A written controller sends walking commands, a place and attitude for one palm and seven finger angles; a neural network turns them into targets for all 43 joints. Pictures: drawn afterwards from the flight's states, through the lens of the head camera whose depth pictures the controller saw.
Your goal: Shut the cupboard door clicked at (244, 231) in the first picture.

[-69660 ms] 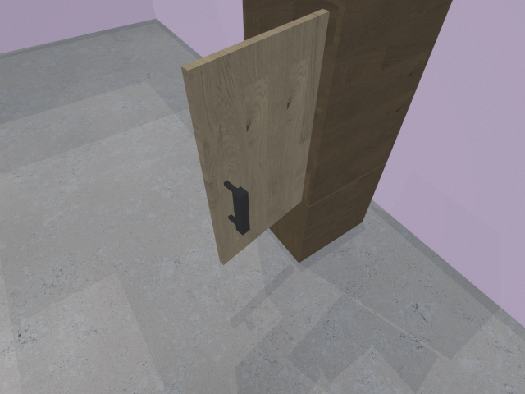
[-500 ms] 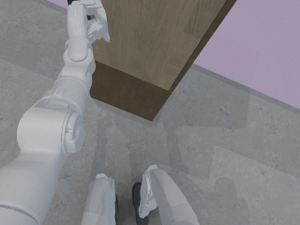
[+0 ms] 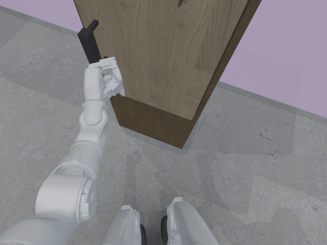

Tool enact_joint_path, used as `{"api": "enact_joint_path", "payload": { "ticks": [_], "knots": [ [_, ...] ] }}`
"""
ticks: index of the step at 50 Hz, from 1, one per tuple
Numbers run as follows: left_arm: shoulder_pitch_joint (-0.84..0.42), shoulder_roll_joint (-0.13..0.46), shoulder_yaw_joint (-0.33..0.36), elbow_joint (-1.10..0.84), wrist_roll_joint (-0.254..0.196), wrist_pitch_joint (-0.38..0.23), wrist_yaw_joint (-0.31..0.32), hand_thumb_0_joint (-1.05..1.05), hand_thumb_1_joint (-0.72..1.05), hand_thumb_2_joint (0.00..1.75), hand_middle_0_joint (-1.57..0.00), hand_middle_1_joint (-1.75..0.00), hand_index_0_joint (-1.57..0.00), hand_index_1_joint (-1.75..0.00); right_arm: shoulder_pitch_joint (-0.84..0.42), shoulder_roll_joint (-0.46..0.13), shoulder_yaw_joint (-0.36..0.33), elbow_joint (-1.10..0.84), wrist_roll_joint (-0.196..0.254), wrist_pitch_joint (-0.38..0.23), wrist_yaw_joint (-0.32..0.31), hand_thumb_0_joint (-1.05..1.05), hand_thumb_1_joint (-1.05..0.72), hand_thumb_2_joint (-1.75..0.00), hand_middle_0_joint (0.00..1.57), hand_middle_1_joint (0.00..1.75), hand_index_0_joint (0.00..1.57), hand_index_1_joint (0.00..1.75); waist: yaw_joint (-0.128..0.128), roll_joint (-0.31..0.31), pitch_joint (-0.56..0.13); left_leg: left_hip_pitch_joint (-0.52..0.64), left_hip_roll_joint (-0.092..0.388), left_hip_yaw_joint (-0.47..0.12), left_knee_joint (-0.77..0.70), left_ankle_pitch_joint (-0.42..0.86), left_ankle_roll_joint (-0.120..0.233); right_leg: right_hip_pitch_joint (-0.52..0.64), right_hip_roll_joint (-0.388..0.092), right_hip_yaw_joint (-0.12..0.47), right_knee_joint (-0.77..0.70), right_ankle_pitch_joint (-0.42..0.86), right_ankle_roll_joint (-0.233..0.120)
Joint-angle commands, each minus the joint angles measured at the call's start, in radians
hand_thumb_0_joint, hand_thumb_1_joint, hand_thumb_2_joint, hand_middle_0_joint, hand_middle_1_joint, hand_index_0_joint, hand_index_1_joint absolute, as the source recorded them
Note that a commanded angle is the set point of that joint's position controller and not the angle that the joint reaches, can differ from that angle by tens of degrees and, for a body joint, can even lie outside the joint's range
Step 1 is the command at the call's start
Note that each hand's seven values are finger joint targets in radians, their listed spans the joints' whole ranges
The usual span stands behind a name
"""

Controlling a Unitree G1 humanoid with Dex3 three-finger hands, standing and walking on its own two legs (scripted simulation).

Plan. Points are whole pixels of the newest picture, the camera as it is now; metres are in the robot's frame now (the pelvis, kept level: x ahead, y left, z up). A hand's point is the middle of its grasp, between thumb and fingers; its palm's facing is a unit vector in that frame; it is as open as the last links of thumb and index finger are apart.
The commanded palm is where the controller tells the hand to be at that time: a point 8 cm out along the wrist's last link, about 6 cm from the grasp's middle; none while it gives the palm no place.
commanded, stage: pull the fist back off the door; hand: left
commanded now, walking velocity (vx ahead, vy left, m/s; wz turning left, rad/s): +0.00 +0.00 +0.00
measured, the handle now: (96, 49) +0.61 +0.12 +0.03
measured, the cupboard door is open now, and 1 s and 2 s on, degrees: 0 0 0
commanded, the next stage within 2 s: draw the hand back to the body in 0.24 s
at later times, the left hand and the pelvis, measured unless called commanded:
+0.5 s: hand (118, 99) +0.43 +0.06 +0.05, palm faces -0.02 -1.00 -0.05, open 3.1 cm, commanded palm +0.38 +0.13 +0.07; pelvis -0.01 -0.01 +0.01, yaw +1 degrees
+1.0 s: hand (41, 147) +0.31 +0.16 +0.15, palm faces +0.03 -0.98 -0.18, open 3.1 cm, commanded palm +0.27 +0.22 +0.18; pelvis +0.02 +0.01 +0.09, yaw +1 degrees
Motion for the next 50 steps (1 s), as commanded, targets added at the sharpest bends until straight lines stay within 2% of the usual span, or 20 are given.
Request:
{"api": "enact_joint_path", "payload": {
  "ticks": [1,4,7,9,11,13,17,18,20,22,24,27,30,32,37,43,44,45,46,50],
  "knots": [
    [-0.284,0.042,-0.031,-0.223,0.01,-0.104,0.014,0.0,0.9,0.9,-1.3,-1.5,-1.3,-1.5,0.115,-0.156,-0.076,-0.069,0.002,0.005,-0.007,0.0,-0.9,-0.9,0.2,0.3,0.2,0.3,-0.007,0.018,-0.505,0.319,0.01,-0.087,-0.108,0.427,-0.04,0.385,-0.025,0.131,-0.132,0.463,0.068],
    [-0.199,0.032,-0.045,-0.263,0.021,-0.121,0.027,0.0,0.9,0.9,-1.3,-1.5,-1.3,-1.5,0.077,-0.149,-0.078,-0.093,0.005,0.019,-0.003,0.0,-0.9,-0.9,0.2,0.3,0.2,0.3,0.023,0.006,-0.508,0.309,0.002,-0.075,-0.107,0.45,-0.041,0.435,-0.032,0.144,-0.123,0.527,0.072],
    [-0.16,0.024,-0.066,-0.323,0.022,-0.131,0.036,0.0,0.9,0.9,-1.3,-1.5,-1.3,-1.5,0.037,-0.145,-0.078,-0.12,0.013,0.031,-0.008,0.0,-0.9,-0.9,0.2,0.3,0.2,0.3,0.026,-0.028,-0.501,0.287,-0.001,-0.068,-0.107,0.422,-0.035,0.469,-0.037,0.16,-0.126,0.541,0.078],
    [-0.181,-0.022,-0.12,-0.351,0.026,-0.138,0.035,0.0,0.9,0.9,-1.3,-1.5,-1.3,-1.5,0.008,-0.139,-0.08,-0.121,0.016,0.036,-0.013,0.0,-0.9,-0.9,0.2,0.3,0.2,0.3,0.012,-0.029,-0.486,0.301,0.0,-0.071,-0.109,0.396,-0.035,0.45,-0.041,0.159,-0.134,0.513,0.081],
    [-0.25,-0.027,-0.14,-0.355,0.027,-0.142,0.04,0.0,0.9,0.9,-1.3,-1.5,-1.3,-1.5,-0.013,-0.139,-0.079,-0.114,0.016,0.037,-0.024,0.0,-0.9,-0.9,0.2,0.3,0.2,0.3,-0.01,-0.055,-0.461,0.275,-0.003,-0.073,-0.102,0.335,-0.031,0.439,-0.045,0.168,-0.15,0.452,0.086],
    [-0.313,-0.017,-0.143,-0.371,0.027,-0.155,0.043,0.0,0.9,0.9,-1.3,-1.5,-1.3,-1.5,-0.027,-0.14,-0.079,-0.1,0.016,0.033,-0.036,0.0,-0.9,-0.9,0.2,0.3,0.2,0.3,-0.021,-0.029,-0.49,0.303,-0.001,-0.081,-0.092,0.333,-0.031,0.41,-0.047,0.17,-0.144,0.435,0.087],
    [-0.295,-0.031,-0.149,-0.333,0.013,-0.147,0.035,0.0,0.9,0.9,-1.3,-1.5,-1.3,-1.5,-0.043,-0.141,-0.072,-0.099,0.015,0.024,-0.043,0.0,-0.9,-0.9,0.2,0.3,0.2,0.3,-0.01,0.004,-0.525,0.324,-0.006,-0.084,-0.094,0.33,-0.034,0.4,-0.045,0.164,-0.139,0.408,0.083],
    [-0.281,-0.016,-0.13,-0.299,0.011,-0.138,0.032,0.0,0.9,0.9,-1.3,-1.5,-1.3,-1.5,-0.046,-0.141,-0.07,-0.092,0.016,0.025,-0.044,0.0,-0.9,-0.9,0.2,0.3,0.2,0.3,-0.006,-0.023,-0.521,0.3,-0.007,-0.084,-0.093,0.319,-0.035,0.414,-0.047,0.169,-0.144,0.403,0.088],
    [-0.157,0.053,-0.061,-0.373,-0.003,-0.118,0.023,0.0,0.9,0.9,-1.3,-1.5,-1.3,-1.5,-0.054,-0.143,-0.068,-0.132,0.026,0.03,-0.044,0.0,-0.9,-0.9,0.2,0.3,0.2,0.3,0.064,-0.014,-0.602,0.323,-0.011,-0.072,-0.133,0.341,-0.039,0.53,-0.047,0.18,-0.16,0.435,0.082],
    [-0.044,0.078,-0.041,-0.463,-0.024,-0.081,0.005,0.0,0.9,0.9,-1.3,-1.5,-1.3,-1.5,-0.054,-0.141,-0.063,-0.17,0.039,0.036,-0.048,0.0,-0.9,-0.9,0.2,0.3,0.2,0.3,0.099,-0.026,-0.643,0.37,-0.011,-0.069,-0.178,0.378,-0.038,0.623,-0.042,0.182,-0.185,0.487,0.085],
    [0.075,0.066,-0.058,-0.527,-0.046,-0.031,-0.02,0.0,0.9,0.9,-1.3,-1.5,-1.3,-1.5,-0.06,-0.125,-0.056,-0.196,0.058,0.044,-0.054,0.0,-0.9,-0.9,0.2,0.3,0.2,0.3,0.108,-0.1,-0.575,0.357,-0.009,-0.05,-0.223,0.366,-0.032,0.71,-0.048,0.2,-0.248,0.518,0.1],
    [0.158,0.082,-0.063,-0.634,-0.078,0.01,-0.058,0.0,0.9,0.9,-1.3,-1.5,-1.3,-1.5,-0.079,-0.119,-0.044,-0.226,0.08,0.042,-0.079,0.0,-0.9,-0.9,0.2,0.3,0.2,0.3,0.107,-0.19,-0.45,0.322,-0.007,-0.039,-0.275,0.275,-0.027,0.786,-0.075,0.266,-0.359,0.414,0.125],
    [0.202,0.079,-0.082,-0.723,-0.107,0.013,-0.088,0.0,0.9,0.9,-1.3,-1.5,-1.3,-1.5,-0.109,-0.118,-0.042,-0.221,0.089,0.022,-0.103,0.0,-0.9,-0.9,0.2,0.3,0.2,0.3,0.101,-0.195,-0.333,0.374,-0.002,-0.04,-0.327,0.213,-0.026,0.752,-0.081,0.266,-0.436,0.272,0.116],
    [0.222,0.055,-0.124,-0.781,-0.118,0.006,-0.111,0.0,0.9,0.9,-1.3,-1.5,-1.3,-1.5,-0.128,-0.12,-0.038,-0.226,0.094,0.006,-0.113,0.0,-0.9,-0.9,0.2,0.3,0.2,0.3,0.093,-0.137,-0.284,0.431,-0.003,-0.04,-0.356,0.211,-0.023,0.736,-0.083,0.259,-0.466,0.23,0.107],
    [0.438,0.095,-0.1,-0.859,-0.145,0.037,-0.159,0.0,0.9,0.9,-1.3,-1.5,-1.3,-1.5,-0.158,-0.123,-0.039,-0.241,0.105,-0.018,-0.123,0.0,-0.9,-0.9,0.2,0.3,0.2,0.3,0.136,-0.063,-0.251,0.56,-0.002,-0.044,-0.437,0.258,-0.023,0.768,-0.073,0.217,-0.5,0.252,0.091],
    [0.592,0.141,-0.067,-1.031,-0.175,0.105,-0.192,0.0,0.9,0.9,-1.16,-1.35,-1.16,-1.35,-0.222,-0.119,-0.025,-0.281,0.118,-0.042,-0.139,0.0,-0.9,-0.9,0.2,0.3,0.2,0.3,0.162,-0.035,-0.175,0.667,0.006,-0.059,-0.528,0.318,-0.024,0.816,-0.059,0.158,-0.521,0.326,0.074],
    [0.624,0.191,-0.123,-1.071,-0.081,0.172,-0.126,0.0,0.9,0.9,-1.13,-1.32,-1.13,-1.32,-0.265,-0.089,-0.03,-0.291,0.121,-0.01,-0.16,0.0,-0.9,-0.9,0.2,0.3,0.2,0.3,0.183,-0.061,-0.221,0.718,0.016,-0.061,-0.592,0.309,-0.032,0.915,-0.1,0.225,-0.587,0.309,0.075],
    [0.641,0.167,-0.132,-1.135,-0.076,0.214,-0.091,0.0,0.9,0.9,-1.11,-1.29,-1.11,-1.29,-0.273,-0.083,-0.024,-0.31,0.124,-0.002,-0.174,0.0,-0.9,-0.9,0.2,0.3,0.2,0.3,0.167,-0.063,-0.178,0.739,0.018,-0.059,-0.613,0.315,-0.028,0.929,-0.104,0.22,-0.618,0.321,0.082],
    [0.675,0.176,-0.127,-1.174,-0.065,0.246,-0.066,0.0,0.9,0.9,-1.08,-1.26,-1.08,-1.26,-0.282,-0.084,-0.022,-0.305,0.122,0.001,-0.184,0.0,-0.9,-0.9,0.2,0.3,0.2,0.3,0.174,-0.024,-0.159,0.776,0.022,-0.058,-0.635,0.327,-0.028,0.941,-0.099,0.207,-0.631,0.336,0.078],
    [0.733,0.174,-0.131,-1.249,-0.046,0.333,-0.019,0.0,0.9,0.9,-0.97,-1.14,-0.97,-1.14,-0.301,-0.081,-0.001,-0.289,0.115,-0.003,-0.21,0.0,-0.9,-0.9,0.2,0.3,0.2,0.3,0.168,-0.033,-0.053,0.901,0.037,-0.085,-0.732,0.399,-0.03,0.962,-0.077,0.145,-0.69,0.386,0.063]
  ]
}}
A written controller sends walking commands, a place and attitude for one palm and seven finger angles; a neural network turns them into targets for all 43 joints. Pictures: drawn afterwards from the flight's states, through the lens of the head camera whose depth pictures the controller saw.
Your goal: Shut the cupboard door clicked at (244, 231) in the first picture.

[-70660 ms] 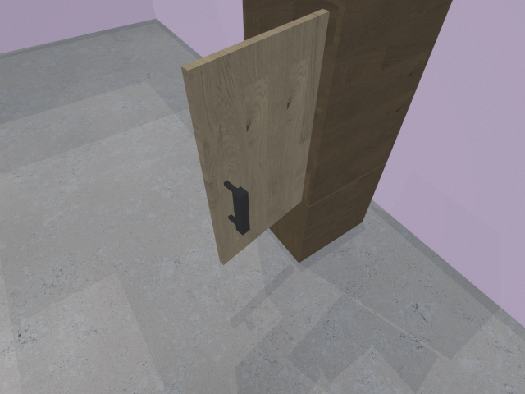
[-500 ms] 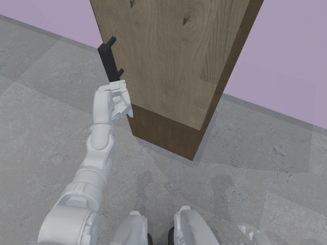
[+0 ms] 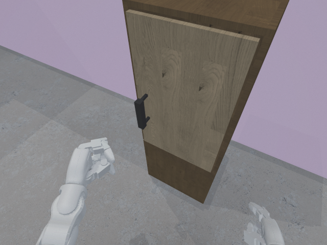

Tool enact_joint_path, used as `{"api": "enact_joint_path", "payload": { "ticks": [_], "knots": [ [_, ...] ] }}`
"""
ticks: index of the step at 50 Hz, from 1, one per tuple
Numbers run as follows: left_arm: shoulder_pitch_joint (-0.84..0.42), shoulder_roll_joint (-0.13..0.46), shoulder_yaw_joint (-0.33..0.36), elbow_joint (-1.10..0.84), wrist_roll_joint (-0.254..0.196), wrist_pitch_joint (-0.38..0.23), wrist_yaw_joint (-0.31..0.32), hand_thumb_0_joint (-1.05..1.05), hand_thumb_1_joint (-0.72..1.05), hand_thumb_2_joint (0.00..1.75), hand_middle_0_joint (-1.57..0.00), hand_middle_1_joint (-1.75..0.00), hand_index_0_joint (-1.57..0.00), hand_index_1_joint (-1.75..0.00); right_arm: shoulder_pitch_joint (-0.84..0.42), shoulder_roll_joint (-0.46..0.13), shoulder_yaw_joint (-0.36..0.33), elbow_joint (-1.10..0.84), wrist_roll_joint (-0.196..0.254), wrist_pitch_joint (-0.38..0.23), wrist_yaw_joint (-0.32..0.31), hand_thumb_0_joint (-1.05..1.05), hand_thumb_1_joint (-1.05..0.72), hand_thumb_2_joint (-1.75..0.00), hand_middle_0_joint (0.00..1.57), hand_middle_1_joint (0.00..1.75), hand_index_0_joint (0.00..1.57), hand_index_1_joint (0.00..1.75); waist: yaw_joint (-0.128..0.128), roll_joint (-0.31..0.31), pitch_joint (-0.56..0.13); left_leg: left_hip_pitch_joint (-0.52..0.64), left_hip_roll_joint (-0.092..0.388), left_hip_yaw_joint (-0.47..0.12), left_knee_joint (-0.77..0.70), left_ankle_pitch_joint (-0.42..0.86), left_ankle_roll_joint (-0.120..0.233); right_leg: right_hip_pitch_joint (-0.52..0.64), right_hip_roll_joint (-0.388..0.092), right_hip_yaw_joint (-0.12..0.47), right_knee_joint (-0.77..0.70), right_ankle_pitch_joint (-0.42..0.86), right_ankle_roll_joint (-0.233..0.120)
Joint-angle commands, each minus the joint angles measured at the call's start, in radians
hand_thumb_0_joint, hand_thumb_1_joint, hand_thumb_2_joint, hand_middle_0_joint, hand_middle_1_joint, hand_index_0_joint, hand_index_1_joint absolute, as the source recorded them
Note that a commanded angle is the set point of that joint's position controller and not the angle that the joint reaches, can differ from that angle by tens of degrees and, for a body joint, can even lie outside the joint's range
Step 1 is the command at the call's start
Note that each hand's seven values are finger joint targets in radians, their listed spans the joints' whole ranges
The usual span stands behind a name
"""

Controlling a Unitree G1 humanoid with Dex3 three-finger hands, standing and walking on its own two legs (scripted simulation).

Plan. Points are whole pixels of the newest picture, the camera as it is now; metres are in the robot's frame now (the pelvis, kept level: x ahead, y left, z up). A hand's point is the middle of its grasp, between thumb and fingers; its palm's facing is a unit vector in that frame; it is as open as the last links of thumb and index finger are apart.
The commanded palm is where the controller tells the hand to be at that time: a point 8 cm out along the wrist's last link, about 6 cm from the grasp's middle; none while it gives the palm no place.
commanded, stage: draw the hand back to the body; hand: left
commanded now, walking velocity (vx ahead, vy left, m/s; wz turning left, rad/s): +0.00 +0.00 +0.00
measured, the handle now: (143, 111) +0.59 +0.11 -0.07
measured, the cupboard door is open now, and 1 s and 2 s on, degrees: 0 0 0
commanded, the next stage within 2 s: step back with the hand held close in 0.94 s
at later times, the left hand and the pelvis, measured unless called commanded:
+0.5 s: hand (10, 171) +0.21 +0.27 +0.17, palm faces +0.39 -0.84 -0.38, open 5.6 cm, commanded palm +0.16 +0.32 +0.19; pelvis +0.02 +0.02 +0.03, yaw +1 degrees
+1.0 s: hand out of the picture +0.19 +0.27 +0.19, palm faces +0.45 -0.80 -0.39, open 7.4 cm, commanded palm +0.14 +0.31 +0.20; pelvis +0.00 +0.01 +0.03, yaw +1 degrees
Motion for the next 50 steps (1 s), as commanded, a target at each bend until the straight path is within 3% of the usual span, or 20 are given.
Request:
{"api": "enact_joint_path", "payload": {
  "ticks": [1,4,7,14,15,17,19,23,25,28,30,32,36,37,39,42,45,50],
  "knots": [
    [-0.172,0.124,0.075,-0.332,0.019,0.024,0.061,0.0,0.9,0.9,-0.94,-1.11,-0.94,-1.11,-0.088,-0.07,-0.009,-0.138,-0.007,-0.046,-0.028,0.0,-0.9,-0.9,0.2,0.3,0.2,0.3,0.007,-0.012,-0.127,0.18,0.071,-0.088,-0.222,0.255,-0.034,0.234,-0.072,0.082,-0.211,0.252,0.039],
    [-0.118,0.119,0.086,-0.379,0.024,0.065,0.067,0.0,0.9,0.9,-0.86,-1.02,-0.86,-1.02,-0.098,-0.066,0.002,-0.128,-0.013,-0.059,-0.03,0.0,-0.9,-0.9,0.2,0.3,0.2,0.3,0.013,0.012,-0.096,0.266,0.078,-0.097,-0.27,0.344,-0.044,0.273,-0.07,0.065,-0.252,0.302,0.034],
    [-0.001,0.149,0.139,-0.431,0.021,0.094,0.068,0.0,0.9,0.9,-0.78,-0.93,-0.78,-0.93,-0.101,-0.07,0.005,-0.12,-0.022,-0.074,-0.022,0.0,-0.9,-0.9,0.2,0.3,0.2,0.3,0.033,0.002,-0.089,0.317,0.087,-0.105,-0.306,0.454,-0.056,0.333,-0.067,0.052,-0.289,0.353,0.032],
    [0.106,0.186,0.222,-0.605,0.03,0.117,0.073,0.0,0.9,0.9,-0.58,-0.72,-0.58,-0.72,-0.114,-0.069,0.005,-0.104,-0.038,-0.105,0.003,0.0,-0.9,-0.9,0.2,0.3,0.2,0.3,0.043,0.042,-0.071,0.401,0.108,-0.125,-0.356,0.618,-0.099,0.385,-0.064,0.04,-0.341,0.387,0.031],
    [0.121,0.191,0.238,-0.621,0.031,0.119,0.075,0.0,0.9,0.9,-0.56,-0.69,-0.56,-0.69,-0.116,-0.069,0.005,-0.102,-0.039,-0.109,0.006,0.0,-0.9,-0.9,0.2,0.3,0.2,0.3,0.045,0.057,-0.064,0.4,0.109,-0.13,-0.364,0.612,-0.103,0.388,-0.063,0.038,-0.345,0.373,0.03],
    [0.153,0.224,0.286,-0.642,0.029,0.121,0.078,0.0,0.9,0.9,-0.5,-0.63,-0.5,-0.63,-0.127,-0.073,0.001,-0.095,-0.042,-0.117,0.007,0.0,-0.9,-0.9,0.2,0.3,0.2,0.3,0.052,0.018,-0.035,0.378,0.107,-0.13,-0.372,0.58,-0.1,0.397,-0.059,0.039,-0.36,0.362,0.03],
    [0.171,0.232,0.315,-0.68,0.027,0.115,0.081,0.0,0.9,0.9,-0.45,-0.57,-0.45,-0.57,-0.128,-0.071,-0.001,-0.091,-0.041,-0.122,0.009,0.0,-0.9,-0.9,0.2,0.3,0.2,0.3,0.054,0.045,-0.042,0.381,0.109,-0.138,-0.381,0.563,-0.106,0.406,-0.062,0.037,-0.357,0.344,0.031],
    [0.254,0.276,0.406,-0.716,0.014,0.106,0.085,0.0,0.9,0.9,-0.34,-0.45,-0.34,-0.45,-0.136,-0.073,-0.01,-0.078,-0.042,-0.136,0.01,0.0,-0.9,-0.9,0.2,0.3,0.2,0.3,0.067,0.028,-0.037,0.353,0.103,-0.129,-0.384,0.524,-0.098,0.432,-0.066,0.042,-0.364,0.347,0.032],
    [0.265,0.292,0.441,-0.739,0.013,0.093,0.087,0.0,0.9,0.9,-0.28,-0.39,-0.28,-0.39,-0.142,-0.075,-0.016,-0.071,-0.037,-0.142,0.013,0.0,-0.9,-0.9,0.2,0.3,0.2,0.3,0.067,0.047,-0.008,0.339,0.11,-0.142,-0.397,0.471,-0.102,0.414,-0.063,0.04,-0.366,0.303,0.033],
    [0.286,0.343,0.516,-0.789,0.01,0.072,0.095,0.0,0.9,0.9,-0.2,-0.3,-0.2,-0.3,-0.141,-0.078,-0.023,-0.063,-0.034,-0.163,0.01,0.0,-0.9,-0.9,0.2,0.3,0.2,0.3,0.076,0.076,-0.027,0.33,0.11,-0.146,-0.401,0.437,-0.101,0.429,-0.063,0.044,-0.363,0.286,0.031],
    [0.318,0.253,0.44,-0.704,0.011,0.076,0.088,0.0,0.9,0.9,-0.2,-0.3,-0.2,-0.3,-0.134,-0.083,-0.025,-0.049,-0.035,-0.168,0.013,0.0,-0.9,-0.9,0.2,0.3,0.2,0.3,0.06,0.042,0.065,0.312,0.115,-0.152,-0.418,0.362,-0.099,0.364,-0.064,0.039,-0.373,0.234,0.036],
    [0.301,0.231,0.413,-0.672,0.016,0.074,0.087,0.0,0.9,0.9,-0.2,-0.3,-0.2,-0.3,-0.134,-0.094,-0.032,-0.042,-0.034,-0.172,0.012,0.0,-0.9,-0.9,0.2,0.3,0.2,0.3,0.053,0.01,0.097,0.299,0.116,-0.157,-0.43,0.285,-0.089,0.344,-0.063,0.044,-0.382,0.203,0.036],
    [0.253,0.277,0.443,-0.712,0.023,0.055,0.096,0.0,0.9,0.9,-0.2,-0.3,-0.2,-0.3,-0.138,-0.095,-0.035,-0.045,-0.035,-0.18,0.003,0.0,-0.9,-0.9,0.2,0.3,0.2,0.3,0.062,0.022,0.048,0.292,0.103,-0.152,-0.437,0.206,-0.073,0.376,-0.066,0.054,-0.373,0.172,0.035],
    [0.256,0.304,0.468,-0.708,0.023,0.055,0.098,0.0,0.9,0.9,-0.2,-0.3,-0.2,-0.3,-0.139,-0.097,-0.033,-0.04,-0.039,-0.184,0.0,0.0,-0.9,-0.9,0.2,0.3,0.2,0.3,0.069,0.017,0.047,0.279,0.1,-0.153,-0.437,0.213,-0.073,0.392,-0.065,0.055,-0.376,0.179,0.033],
    [0.255,0.303,0.467,-0.735,0.023,0.047,0.1,0.0,0.9,0.9,-0.2,-0.3,-0.2,-0.3,-0.146,-0.088,-0.029,-0.042,-0.038,-0.192,-0.002,0.0,-0.9,-0.9,0.2,0.3,0.2,0.3,0.072,0.055,0.032,0.285,0.096,-0.144,-0.433,0.22,-0.072,0.402,-0.068,0.06,-0.374,0.182,0.03],
    [0.266,0.33,0.497,-0.746,0.019,0.047,0.102,0.0,0.9,0.9,-0.2,-0.3,-0.2,-0.3,-0.149,-0.086,-0.028,-0.036,-0.04,-0.201,-0.005,0.0,-0.9,-0.9,0.2,0.3,0.2,0.3,0.078,0.049,0.017,0.282,0.088,-0.122,-0.414,0.271,-0.064,0.425,-0.068,0.07,-0.385,0.218,0.027],
    [0.281,0.301,0.477,-0.735,0.016,0.048,0.099,0.0,0.9,0.9,-0.2,-0.3,-0.2,-0.3,-0.142,-0.078,-0.025,-0.033,-0.041,-0.202,-0.001,0.0,-0.9,-0.9,0.2,0.3,0.2,0.3,0.074,0.076,0.04,0.293,0.086,-0.116,-0.41,0.313,-0.072,0.41,-0.069,0.068,-0.383,0.241,0.025],
    [0.294,0.284,0.466,-0.7,0.011,0.057,0.093,0.0,0.9,0.9,-0.2,-0.3,-0.2,-0.3,-0.143,-0.077,-0.028,-0.034,-0.04,-0.194,0.001,0.0,-0.9,-0.9,0.2,0.3,0.2,0.3,0.069,0.035,0.06,0.296,0.085,-0.102,-0.407,0.29,-0.058,0.389,-0.072,0.076,-0.401,0.22,0.03]
  ]
}}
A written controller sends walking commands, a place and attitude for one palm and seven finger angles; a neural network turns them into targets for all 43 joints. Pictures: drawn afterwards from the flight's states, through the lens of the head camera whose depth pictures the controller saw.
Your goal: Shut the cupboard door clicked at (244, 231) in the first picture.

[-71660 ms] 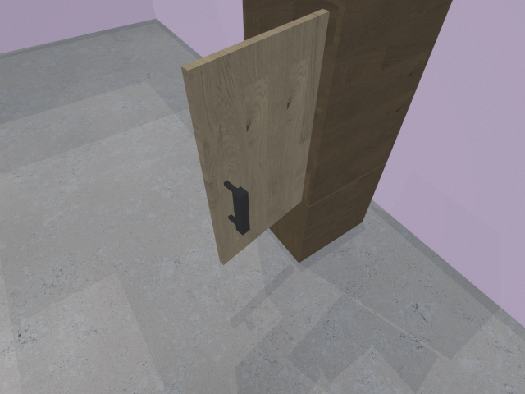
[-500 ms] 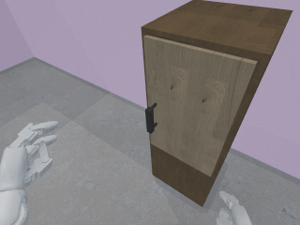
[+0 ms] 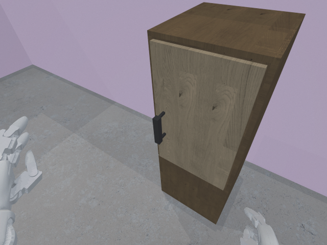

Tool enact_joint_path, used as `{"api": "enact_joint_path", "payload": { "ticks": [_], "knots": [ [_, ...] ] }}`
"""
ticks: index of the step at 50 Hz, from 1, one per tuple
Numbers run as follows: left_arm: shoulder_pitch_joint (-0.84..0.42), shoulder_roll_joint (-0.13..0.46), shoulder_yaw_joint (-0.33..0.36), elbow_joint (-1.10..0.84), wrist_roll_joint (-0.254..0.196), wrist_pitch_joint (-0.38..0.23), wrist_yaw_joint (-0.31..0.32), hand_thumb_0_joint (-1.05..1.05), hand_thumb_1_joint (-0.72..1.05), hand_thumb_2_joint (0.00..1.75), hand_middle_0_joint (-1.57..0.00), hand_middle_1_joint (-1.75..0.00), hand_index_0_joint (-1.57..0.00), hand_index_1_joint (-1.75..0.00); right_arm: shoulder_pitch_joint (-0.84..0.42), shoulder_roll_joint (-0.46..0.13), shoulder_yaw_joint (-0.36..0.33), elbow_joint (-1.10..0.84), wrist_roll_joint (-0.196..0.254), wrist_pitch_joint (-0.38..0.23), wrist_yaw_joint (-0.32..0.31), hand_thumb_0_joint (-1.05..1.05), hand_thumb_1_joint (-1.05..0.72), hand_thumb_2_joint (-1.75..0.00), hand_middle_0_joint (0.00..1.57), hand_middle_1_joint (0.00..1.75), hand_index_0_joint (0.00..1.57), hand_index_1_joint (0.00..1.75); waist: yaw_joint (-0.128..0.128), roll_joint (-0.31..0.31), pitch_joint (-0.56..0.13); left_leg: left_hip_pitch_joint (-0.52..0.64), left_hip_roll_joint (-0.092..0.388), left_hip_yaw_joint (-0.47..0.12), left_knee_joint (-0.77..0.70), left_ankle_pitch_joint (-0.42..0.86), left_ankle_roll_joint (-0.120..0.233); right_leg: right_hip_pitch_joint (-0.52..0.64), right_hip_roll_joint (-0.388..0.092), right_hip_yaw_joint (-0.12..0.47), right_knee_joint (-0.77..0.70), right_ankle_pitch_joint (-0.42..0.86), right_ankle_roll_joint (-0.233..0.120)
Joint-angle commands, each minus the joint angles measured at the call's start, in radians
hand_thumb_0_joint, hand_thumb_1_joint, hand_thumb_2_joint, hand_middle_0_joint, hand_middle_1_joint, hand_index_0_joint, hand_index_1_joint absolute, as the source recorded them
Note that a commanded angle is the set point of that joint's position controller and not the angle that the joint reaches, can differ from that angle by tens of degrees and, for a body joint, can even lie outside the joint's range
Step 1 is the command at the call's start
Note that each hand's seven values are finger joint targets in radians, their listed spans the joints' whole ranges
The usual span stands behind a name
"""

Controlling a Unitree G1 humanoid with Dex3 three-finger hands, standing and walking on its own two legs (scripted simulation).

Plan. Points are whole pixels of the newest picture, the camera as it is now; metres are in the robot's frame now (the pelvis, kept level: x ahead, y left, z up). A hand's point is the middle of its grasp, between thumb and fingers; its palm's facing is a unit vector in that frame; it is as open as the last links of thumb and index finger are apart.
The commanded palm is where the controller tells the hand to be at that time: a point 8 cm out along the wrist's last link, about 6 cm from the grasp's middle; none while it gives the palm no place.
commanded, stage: step back with the hand held close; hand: left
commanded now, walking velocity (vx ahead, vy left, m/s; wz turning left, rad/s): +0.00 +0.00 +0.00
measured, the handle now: (160, 127) +0.59 +0.09 -0.10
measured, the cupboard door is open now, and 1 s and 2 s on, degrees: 0 0 0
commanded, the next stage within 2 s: stop stepping back and stand still in 1.48 s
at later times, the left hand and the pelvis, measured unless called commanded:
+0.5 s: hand (35, 174) +0.19 +0.27 +0.16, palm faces +0.37 -0.78 -0.50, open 7.4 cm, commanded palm +0.13 +0.31 +0.17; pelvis -0.02 +0.01 -0.01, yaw -2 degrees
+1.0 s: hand (8, 205) +0.13 +0.28 +0.16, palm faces +0.45 -0.78 -0.45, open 7.4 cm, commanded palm +0.06 +0.32 +0.17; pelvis -0.08 +0.02 -0.03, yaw +0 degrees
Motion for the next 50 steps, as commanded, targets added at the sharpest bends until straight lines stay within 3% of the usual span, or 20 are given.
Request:
{"api": "enact_joint_path", "payload": {
  "ticks": [1,3,4,5,6,8,10,14,16,17,18,25,27,32,36,41,47,49,50],
  "knots": [
    [-0.083,0.183,0.121,-0.181,-0.003,-0.063,0.016,0.0,0.9,0.9,-0.2,-0.3,-0.2,-0.3,-0.145,-0.098,-0.043,-0.164,-0.001,-0.045,-0.006,0.0,-0.9,-0.9,0.2,0.3,0.2,0.3,0.005,-0.026,-0.025,-0.065,0.096,-0.079,-0.092,0.147,-0.062,0.018,-0.07,0.071,-0.072,0.074,0.014],
    [-0.076,0.18,0.119,-0.172,-0.005,-0.061,0.014,0.0,0.9,0.9,-0.2,-0.3,-0.2,-0.3,-0.147,-0.098,-0.044,-0.164,0.0,-0.042,-0.008,0.0,-0.9,-0.9,0.2,0.3,0.2,0.3,0.005,-0.041,-0.034,-0.06,0.094,-0.073,-0.086,0.155,-0.055,0.023,-0.073,0.079,-0.078,0.078,0.016],
    [-0.216,0.305,0.248,-0.257,0.009,-0.106,0.029,0.0,0.9,0.9,-0.2,-0.3,-0.2,-0.3,-0.129,-0.133,-0.061,-0.201,0.004,-0.026,-0.012,0.0,-0.9,-0.9,0.2,0.3,0.2,0.3,-0.034,-0.023,0.012,-0.144,0.115,-0.122,-0.04,0.044,-0.03,-0.047,-0.143,0.235,-0.126,0.077,0.002],
    [-0.119,0.231,0.2,-0.172,0.007,-0.113,0.028,0.0,0.9,0.9,-0.2,-0.3,-0.2,-0.3,-0.111,-0.119,-0.063,-0.172,-0.007,-0.015,-0.016,0.0,-0.9,-0.9,0.2,0.3,0.2,0.3,-0.045,-0.074,-0.007,-0.112,0.105,-0.125,0.011,0.025,-0.029,-0.088,-0.188,0.27,-0.148,0.05,-0.015],
    [-0.072,0.192,0.164,-0.144,0.015,-0.117,0.028,0.0,0.9,0.9,-0.2,-0.3,-0.2,-0.3,-0.106,-0.121,-0.065,-0.171,-0.011,-0.003,-0.012,0.0,-0.9,-0.9,0.2,0.3,0.2,0.3,-0.051,-0.088,-0.019,-0.102,0.103,-0.119,0.042,0.023,-0.03,-0.12,-0.211,0.289,-0.162,0.025,-0.021],
    [-0.048,0.183,0.148,-0.165,0.019,-0.132,0.032,0.0,0.9,0.9,-0.2,-0.3,-0.2,-0.3,-0.103,-0.12,-0.071,-0.174,-0.009,0.011,-0.008,0.0,-0.9,-0.9,0.2,0.3,0.2,0.3,-0.055,-0.068,-0.067,-0.111,0.109,-0.123,0.071,0.057,-0.038,-0.105,-0.243,0.292,-0.124,0.09,-0.041],
    [-0.016,0.192,0.153,-0.192,0.018,-0.143,0.04,0.0,0.9,0.9,-0.2,-0.3,-0.2,-0.3,-0.095,-0.124,-0.078,-0.182,-0.004,0.023,-0.006,0.0,-0.9,-0.9,0.2,0.3,0.2,0.3,-0.057,-0.052,-0.122,-0.115,0.121,-0.125,0.062,0.109,-0.045,-0.079,-0.246,0.266,-0.066,0.158,-0.046],
    [0.03,0.245,0.2,-0.246,0.012,-0.143,0.05,0.0,0.9,0.9,-0.2,-0.3,-0.2,-0.3,-0.104,-0.132,-0.08,-0.207,0.0,0.048,-0.022,0.0,-0.9,-0.9,0.2,0.3,0.2,0.3,-0.052,-0.022,-0.193,-0.136,0.165,-0.143,0.027,0.4,-0.06,0.001,-0.182,0.186,0.093,0.405,-0.011],
    [0.042,0.261,0.216,-0.26,0.011,-0.134,0.051,0.0,0.9,0.9,-0.2,-0.3,-0.2,-0.3,-0.105,-0.132,-0.083,-0.223,0.003,0.064,-0.028,0.0,-0.9,-0.9,0.2,0.3,0.2,0.3,-0.048,-0.037,-0.204,-0.149,0.18,-0.147,0.022,0.49,-0.064,0.013,-0.154,0.17,0.131,0.442,0.006],
    [0.045,0.278,0.237,-0.263,0.009,-0.131,0.051,0.0,0.9,0.9,-0.2,-0.3,-0.2,-0.3,-0.11,-0.137,-0.085,-0.226,0.0,0.069,-0.032,0.0,-0.9,-0.9,0.2,0.3,0.2,0.3,-0.046,-0.018,-0.212,-0.164,0.182,-0.148,0.027,0.508,-0.066,0.022,-0.154,0.173,0.143,0.457,0.006],
    [0.061,0.266,0.229,-0.253,0.008,-0.126,0.051,0.0,0.9,0.9,-0.2,-0.3,-0.2,-0.3,-0.102,-0.132,-0.085,-0.231,0.003,0.076,-0.032,0.0,-0.9,-0.9,0.2,0.3,0.2,0.3,-0.049,-0.038,-0.207,-0.18,0.186,-0.153,0.03,0.507,-0.07,0.022,-0.156,0.177,0.152,0.447,0.004],
    [0.095,0.258,0.228,-0.247,0.013,-0.129,0.055,0.0,0.9,0.9,-0.2,-0.3,-0.2,-0.3,-0.101,-0.139,-0.085,-0.249,0.002,0.09,-0.037,0.0,-0.9,-0.9,0.2,0.3,0.2,0.3,-0.052,-0.051,-0.149,-0.34,0.201,-0.19,-0.032,0.169,-0.024,0.011,-0.139,0.2,0.148,0.246,0.02],
    [0.067,0.267,0.236,-0.277,0.024,-0.137,0.054,0.0,0.9,0.9,-0.2,-0.3,-0.2,-0.3,-0.107,-0.152,-0.087,-0.251,-0.004,0.083,-0.04,0.0,-0.9,-0.9,0.2,0.3,0.2,0.3,-0.048,-0.009,-0.132,-0.422,0.213,-0.211,-0.071,0.036,-0.004,0.044,-0.12,0.197,0.158,0.177,0.03],
    [0.01,0.259,0.239,-0.277,0.052,-0.154,0.059,0.0,0.9,0.9,-0.2,-0.3,-0.2,-0.3,-0.091,-0.156,-0.085,-0.248,-0.016,0.059,-0.05,0.0,-0.9,-0.9,0.2,0.3,0.2,0.3,-0.05,0.021,-0.068,-0.612,0.255,-0.279,-0.183,-0.287,0.034,0.103,-0.065,0.16,0.243,0.089,0.052],
    [-0.04,0.233,0.221,-0.278,0.065,-0.164,0.056,0.0,0.9,0.9,-0.2,-0.3,-0.2,-0.3,-0.076,-0.154,-0.085,-0.241,-0.022,0.042,-0.047,0.0,-0.9,-0.9,0.2,0.3,0.2,0.3,-0.056,0.004,-0.059,-0.678,0.274,-0.287,-0.2,-0.381,0.049,0.132,-0.055,0.149,0.296,0.075,0.057],
    [-0.053,0.224,0.216,-0.282,0.077,-0.173,0.054,0.0,0.9,0.9,-0.2,-0.3,-0.2,-0.3,-0.068,-0.155,-0.087,-0.24,-0.018,0.033,-0.035,0.0,-0.9,-0.9,0.2,0.3,0.2,0.3,-0.061,-0.036,-0.058,-0.729,0.229,-0.254,-0.119,-0.453,0.053,0.13,-0.09,0.21,0.263,0.027,0.037],
    [-0.028,0.267,0.259,-0.308,0.076,-0.195,0.067,0.0,0.9,0.9,-0.2,-0.3,-0.2,-0.3,-0.06,-0.152,-0.091,-0.227,-0.024,0.028,-0.021,0.0,-0.9,-0.9,0.2,0.3,0.2,0.3,-0.066,-0.084,-0.058,-0.662,0.18,-0.23,0.01,-0.361,0.025,-0.01,-0.166,0.31,0.156,-0.042,-0.008],
    [-0.006,0.259,0.251,-0.321,0.068,-0.205,0.07,0.0,0.9,0.9,-0.2,-0.3,-0.2,-0.3,-0.059,-0.143,-0.088,-0.223,-0.022,0.027,-0.016,0.0,-0.9,-0.9,0.2,0.3,0.2,0.3,-0.068,-0.088,-0.08,-0.61,0.176,-0.223,0.026,-0.296,0.016,-0.045,-0.174,0.305,0.147,-0.024,-0.013],
    [0.001,0.259,0.252,-0.329,0.066,-0.211,0.07,0.0,0.9,0.9,-0.2,-0.3,-0.2,-0.3,-0.059,-0.145,-0.089,-0.222,-0.02,0.025,-0.015,0.0,-0.9,-0.9,0.2,0.3,0.2,0.3,-0.07,-0.062,-0.09,-0.608,0.181,-0.226,0.016,-0.311,0.019,-0.045,-0.163,0.29,0.156,-0.033,-0.008]
  ]
}}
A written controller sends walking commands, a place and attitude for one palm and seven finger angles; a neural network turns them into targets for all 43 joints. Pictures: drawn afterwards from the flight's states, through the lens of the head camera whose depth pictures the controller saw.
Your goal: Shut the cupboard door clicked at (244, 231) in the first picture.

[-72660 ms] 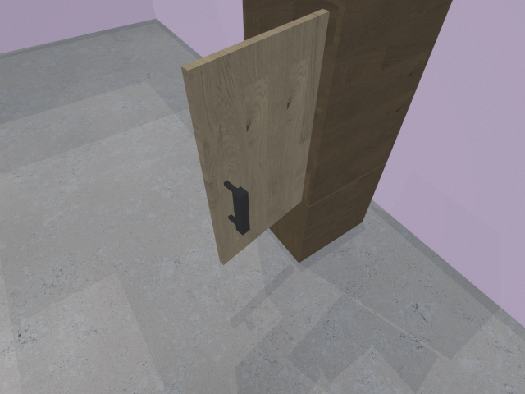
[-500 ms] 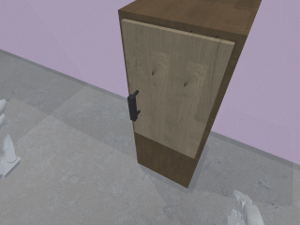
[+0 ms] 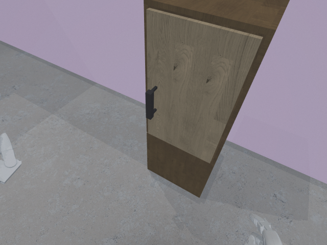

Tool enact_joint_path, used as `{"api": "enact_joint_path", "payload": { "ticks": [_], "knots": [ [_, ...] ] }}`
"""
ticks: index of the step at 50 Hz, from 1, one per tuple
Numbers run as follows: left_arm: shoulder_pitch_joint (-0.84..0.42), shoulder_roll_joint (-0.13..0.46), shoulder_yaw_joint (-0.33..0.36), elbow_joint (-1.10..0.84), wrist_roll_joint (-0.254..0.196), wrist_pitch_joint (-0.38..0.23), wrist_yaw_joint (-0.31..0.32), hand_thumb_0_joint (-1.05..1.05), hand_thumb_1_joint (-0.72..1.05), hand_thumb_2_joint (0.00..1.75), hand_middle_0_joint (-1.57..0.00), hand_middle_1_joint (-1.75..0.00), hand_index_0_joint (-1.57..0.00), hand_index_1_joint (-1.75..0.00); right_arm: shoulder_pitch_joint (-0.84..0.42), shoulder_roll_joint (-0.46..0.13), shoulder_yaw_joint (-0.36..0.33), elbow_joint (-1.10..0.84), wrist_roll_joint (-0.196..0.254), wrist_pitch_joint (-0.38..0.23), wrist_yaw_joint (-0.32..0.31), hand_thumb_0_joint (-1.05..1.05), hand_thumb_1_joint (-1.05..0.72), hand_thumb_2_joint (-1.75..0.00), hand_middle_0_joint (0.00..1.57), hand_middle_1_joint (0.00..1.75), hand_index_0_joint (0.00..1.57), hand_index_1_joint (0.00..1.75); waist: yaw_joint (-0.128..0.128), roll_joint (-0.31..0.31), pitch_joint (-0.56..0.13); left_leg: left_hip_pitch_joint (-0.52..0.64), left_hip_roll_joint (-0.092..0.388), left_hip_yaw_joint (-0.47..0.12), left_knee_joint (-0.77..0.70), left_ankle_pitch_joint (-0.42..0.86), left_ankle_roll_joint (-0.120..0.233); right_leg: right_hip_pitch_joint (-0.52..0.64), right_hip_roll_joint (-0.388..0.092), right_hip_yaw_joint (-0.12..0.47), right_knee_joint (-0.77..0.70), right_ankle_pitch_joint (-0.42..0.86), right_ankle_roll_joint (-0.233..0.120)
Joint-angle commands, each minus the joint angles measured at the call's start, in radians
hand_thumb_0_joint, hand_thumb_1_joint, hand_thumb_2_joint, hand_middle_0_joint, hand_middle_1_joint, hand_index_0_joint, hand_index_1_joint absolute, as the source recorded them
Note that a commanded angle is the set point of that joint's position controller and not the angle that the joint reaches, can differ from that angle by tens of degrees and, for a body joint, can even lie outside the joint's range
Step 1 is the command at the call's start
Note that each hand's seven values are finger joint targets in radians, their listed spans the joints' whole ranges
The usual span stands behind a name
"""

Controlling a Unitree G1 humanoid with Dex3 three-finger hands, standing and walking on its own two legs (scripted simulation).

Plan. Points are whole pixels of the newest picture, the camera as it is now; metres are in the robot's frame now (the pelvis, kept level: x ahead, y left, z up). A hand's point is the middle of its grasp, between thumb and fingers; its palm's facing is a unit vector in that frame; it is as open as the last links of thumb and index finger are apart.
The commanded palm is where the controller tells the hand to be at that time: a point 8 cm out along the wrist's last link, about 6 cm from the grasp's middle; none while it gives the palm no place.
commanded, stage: step back with the hand held close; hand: left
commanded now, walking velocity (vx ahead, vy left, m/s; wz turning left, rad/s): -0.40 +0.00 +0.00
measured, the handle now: (152, 102) +0.66 +0.07 -0.07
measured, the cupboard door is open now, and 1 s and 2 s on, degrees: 0 0 0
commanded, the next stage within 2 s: stop stepping back and stand still in 0.48 s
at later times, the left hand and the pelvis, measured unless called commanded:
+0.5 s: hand (28, 199) +0.15 +0.22 +0.18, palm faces +0.23 -0.84 -0.49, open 7.4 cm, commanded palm +0.07 +0.27 +0.20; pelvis -0.09 -0.02 +0.02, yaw -4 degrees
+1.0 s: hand out of the picture -0.01 +0.24 +0.19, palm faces +0.45 -0.80 -0.41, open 7.4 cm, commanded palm -0.07 +0.28 +0.20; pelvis -0.21 -0.02 +0.02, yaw +0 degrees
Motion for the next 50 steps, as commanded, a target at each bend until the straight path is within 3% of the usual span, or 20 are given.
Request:
{"api": "enact_joint_path", "payload": {
  "ticks": [1,5,8,12,17,20,24,27,28,29,30,31,32,34,37,41,43,45,46,50],
  "knots": [
    [-0.018,0.215,0.15,-0.205,-0.012,-0.079,0.029,0.0,0.9,0.9,-0.2,-0.3,-0.2,-0.3,-0.107,-0.139,-0.063,-0.153,0.0,-0.055,-0.007,0.0,-0.9,-0.9,0.2,0.3,0.2,0.3,0.001,0.038,-0.077,-0.292,0.191,-0.286,-0.276,-0.325,-0.003,0.298,-0.125,0.254,-0.061,-0.063,-0.024],
    [-0.032,0.203,0.164,-0.202,-0.007,-0.087,0.023,0.0,0.9,0.9,-0.2,-0.3,-0.2,-0.3,-0.12,-0.15,-0.067,-0.144,-0.011,-0.065,-0.021,0.0,-0.9,-0.9,0.2,0.3,0.2,0.3,0.009,0.134,-0.07,-0.487,0.32,-0.401,-0.476,-0.446,0.042,0.487,-0.002,0.122,0.171,0.036,0.025],
    [-0.068,0.195,0.149,-0.216,-0.006,-0.092,0.01,0.0,0.9,0.9,-0.2,-0.3,-0.2,-0.3,-0.13,-0.138,-0.074,-0.13,-0.023,-0.082,-0.021,0.0,-0.9,-0.9,0.2,0.3,0.2,0.3,0.012,0.114,-0.053,-0.396,0.365,-0.44,-0.513,-0.335,0.047,0.42,0.039,0.097,0.238,-0.081,0.036],
    [-0.017,0.175,0.122,-0.218,-0.03,-0.107,0.0,0.0,0.9,0.9,-0.2,-0.3,-0.2,-0.3,-0.122,-0.126,-0.071,-0.086,-0.032,-0.12,-0.008,0.0,-0.9,-0.9,0.2,0.3,0.2,0.3,0.015,0.123,-0.104,-0.045,0.353,-0.403,-0.452,0.057,0.023,0.245,0.031,0.083,0.06,-0.186,0.031],
    [0.017,0.191,0.097,-0.266,-0.049,-0.108,-0.005,0.0,0.9,0.9,-0.2,-0.3,-0.2,-0.3,-0.114,-0.114,-0.066,-0.015,-0.032,-0.157,0.017,0.0,-0.9,-0.9,0.2,0.3,0.2,0.3,0.03,0.211,-0.331,0.507,0.31,-0.309,-0.321,0.857,-0.039,0.07,0.042,0.05,-0.124,-0.25,0.044],
    [0.049,0.226,0.129,-0.318,-0.065,-0.09,-0.014,0.0,0.9,0.9,-0.2,-0.3,-0.2,-0.3,-0.129,-0.099,-0.063,-0.029,-0.024,-0.156,0.032,0.0,-0.9,-0.9,0.2,0.3,0.2,0.3,0.028,0.221,-0.451,0.696,0.296,-0.241,-0.267,1.051,-0.034,0.031,0.046,0.038,-0.113,-0.24,0.06],
    [0.156,0.268,0.211,-0.35,-0.096,-0.062,-0.027,0.0,0.9,0.9,-0.2,-0.3,-0.2,-0.3,-0.18,-0.092,-0.051,-0.083,-0.023,-0.138,0.038,0.0,-0.9,-0.9,0.2,0.3,0.2,0.3,0.037,0.236,-0.452,0.54,0.3,-0.208,-0.325,0.811,-0.029,0.154,0.041,0.006,-0.134,-0.215,0.057],
    [0.221,0.323,0.287,-0.347,-0.118,-0.051,-0.034,0.0,0.9,0.9,-0.2,-0.3,-0.2,-0.3,-0.213,-0.099,-0.047,-0.128,-0.02,-0.109,0.032,0.0,-0.9,-0.9,0.2,0.3,0.2,0.3,0.051,0.216,-0.379,0.201,0.268,-0.176,-0.411,0.282,-0.075,0.37,0.026,-0.033,-0.264,-0.116,0.03],
    [0.209,0.297,0.259,-0.339,-0.127,-0.048,-0.039,0.0,0.9,0.9,-0.2,-0.3,-0.2,-0.3,-0.215,-0.091,-0.041,-0.143,-0.007,-0.09,0.029,0.0,-0.9,-0.9,0.2,0.3,0.2,0.3,0.032,0.144,-0.301,0.118,0.219,-0.126,-0.361,0.067,-0.103,0.345,-0.024,-0.01,-0.327,-0.097,0.008],
    [0.187,0.29,0.239,-0.32,-0.13,-0.051,-0.031,0.0,0.9,0.9,-0.2,-0.3,-0.2,-0.3,-0.199,-0.072,-0.04,-0.138,0.013,-0.08,0.022,0.0,-0.9,-0.9,0.2,0.3,0.2,0.3,0.018,-0.048,-0.242,0.17,0.132,-0.059,-0.157,-0.031,-0.133,0.158,-0.164,0.09,-0.409,-0.081,-0.007],
    [0.222,0.299,0.239,-0.261,-0.119,-0.042,-0.018,0.0,0.9,0.9,-0.2,-0.3,-0.2,-0.3,-0.179,-0.078,-0.051,-0.137,0.027,-0.079,0.01,0.0,-0.9,-0.9,0.2,0.3,0.2,0.3,0.022,-0.229,-0.172,0.171,0.041,-0.057,0.149,-0.054,-0.158,-0.056,-0.355,0.298,-0.487,-0.207,-0.064],
    [0.221,0.288,0.243,-0.202,-0.1,-0.018,0.0,0.0,0.9,0.9,-0.2,-0.3,-0.2,-0.3,-0.178,-0.082,-0.056,-0.114,0.013,-0.068,0.002,0.0,-0.9,-0.9,0.2,0.3,0.2,0.3,0.025,-0.214,-0.079,0.019,0.062,-0.124,0.338,-0.114,-0.147,-0.097,-0.416,0.339,-0.449,-0.128,-0.131],
    [0.18,0.303,0.26,-0.191,-0.093,0.004,0.017,0.0,0.9,0.9,-0.2,-0.3,-0.2,-0.3,-0.164,-0.087,-0.048,-0.101,-0.004,-0.06,-0.003,0.0,-0.9,-0.9,0.2,0.3,0.2,0.3,0.009,-0.106,-0.086,-0.056,0.084,-0.155,0.401,-0.131,-0.14,-0.064,-0.426,0.35,-0.398,-0.051,-0.169],
    [0.004,0.214,0.114,-0.14,-0.058,0.031,0.038,0.0,0.9,0.9,-0.2,-0.3,-0.2,-0.3,-0.141,-0.068,-0.02,-0.088,-0.005,-0.052,-0.019,0.0,-0.9,-0.9,0.2,0.3,0.2,0.3,-0.015,0.026,-0.007,-0.101,0.132,-0.129,0.304,-0.093,-0.131,0.032,-0.344,0.216,-0.343,0.023,-0.125],
    [-0.249,0.184,-0.004,-0.05,-0.029,0.048,0.051,0.0,0.9,0.9,-0.2,-0.3,-0.2,-0.3,-0.143,-0.108,-0.038,-0.059,0.002,-0.09,-0.047,0.0,-0.9,-0.9,0.2,0.3,0.2,0.3,-0.003,-0.103,0.091,-0.034,0.122,-0.071,0.164,-0.093,-0.113,0.031,-0.304,0.165,-0.382,-0.114,-0.077],
    [-0.222,0.178,-0.016,-0.123,-0.012,0.033,0.051,0.0,0.9,0.9,-0.2,-0.3,-0.2,-0.3,-0.127,-0.1,-0.039,-0.056,-0.003,-0.122,-0.047,0.0,-0.9,-0.9,0.2,0.3,0.2,0.3,0.014,-0.119,0.083,0.062,0.091,-0.01,-0.11,-0.057,-0.082,0.138,-0.288,0.183,-0.362,-0.06,-0.072],
    [-0.145,0.216,0.052,-0.219,-0.022,0.007,0.056,0.0,0.9,0.9,-0.2,-0.3,-0.2,-0.3,-0.121,-0.1,-0.045,-0.066,0.004,-0.129,-0.046,0.0,-0.9,-0.9,0.2,0.3,0.2,0.3,0.013,-0.028,0.0,0.167,0.105,-0.032,-0.272,0.051,-0.074,0.215,-0.215,0.105,-0.259,-0.003,-0.03],
    [-0.038,0.232,0.103,-0.25,-0.032,-0.011,0.053,0.0,0.9,0.9,-0.2,-0.3,-0.2,-0.3,-0.1,-0.113,-0.054,-0.089,0.006,-0.14,-0.042,0.0,-0.9,-0.9,0.2,0.3,0.2,0.3,0.017,0.095,-0.1,0.27,0.19,-0.103,-0.272,0.348,-0.06,0.237,-0.099,0.023,-0.107,0.121,0.02],
    [-0.015,0.236,0.119,-0.269,-0.038,-0.013,0.048,0.0,0.9,0.9,-0.2,-0.3,-0.2,-0.3,-0.078,-0.087,-0.037,-0.076,0.001,-0.136,-0.037,0.0,-0.9,-0.9,0.2,0.3,0.2,0.3,0.001,0.205,-0.122,0.263,0.209,-0.144,-0.291,0.381,-0.048,0.217,-0.063,-0.038,-0.056,0.065,0.038],
    [-0.055,0.184,0.097,-0.195,-0.039,-0.002,0.043,0.0,0.9,0.9,-0.2,-0.3,-0.2,-0.3,-0.091,-0.102,-0.04,-0.065,0.001,-0.156,-0.032,0.0,-0.9,-0.9,0.2,0.3,0.2,0.3,-0.004,0.165,-0.029,0.066,0.277,-0.195,-0.399,-0.174,-0.031,0.25,-0.021,-0.056,-0.09,-0.166,0.032]
  ]
}}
